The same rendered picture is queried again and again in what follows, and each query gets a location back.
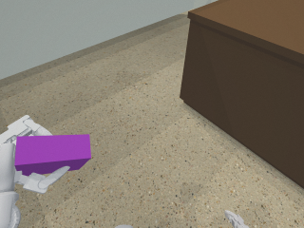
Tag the robot right hand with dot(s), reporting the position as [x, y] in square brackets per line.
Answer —
[236, 220]

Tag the table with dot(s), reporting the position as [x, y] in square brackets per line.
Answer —
[244, 72]

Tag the left robot forearm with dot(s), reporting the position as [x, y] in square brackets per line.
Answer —
[10, 215]

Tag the robot left hand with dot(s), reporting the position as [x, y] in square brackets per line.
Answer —
[37, 183]

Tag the sponge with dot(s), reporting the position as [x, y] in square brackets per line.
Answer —
[45, 154]

